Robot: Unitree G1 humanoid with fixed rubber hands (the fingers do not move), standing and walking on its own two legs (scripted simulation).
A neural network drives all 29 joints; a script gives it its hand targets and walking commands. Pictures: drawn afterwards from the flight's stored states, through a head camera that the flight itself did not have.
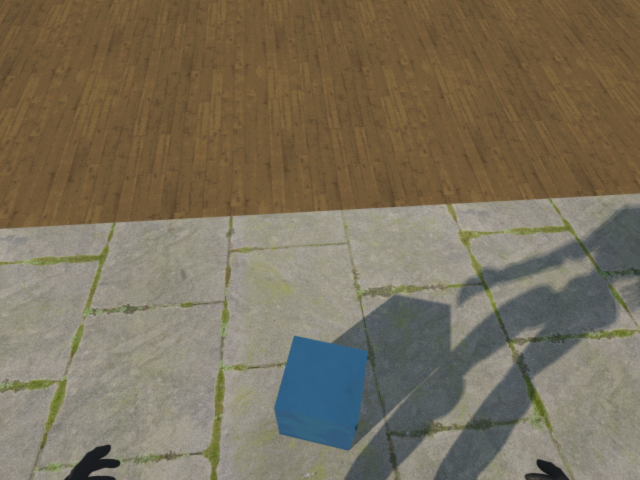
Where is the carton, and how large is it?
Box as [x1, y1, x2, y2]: [274, 336, 367, 450]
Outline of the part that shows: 294,336 274,407 279,433 348,450 357,427 367,351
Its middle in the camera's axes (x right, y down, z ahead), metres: +0.01 +0.45 +1.11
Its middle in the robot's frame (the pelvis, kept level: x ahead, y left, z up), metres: +0.43 -0.01 -0.66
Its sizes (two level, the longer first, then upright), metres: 0.210 0.200 0.250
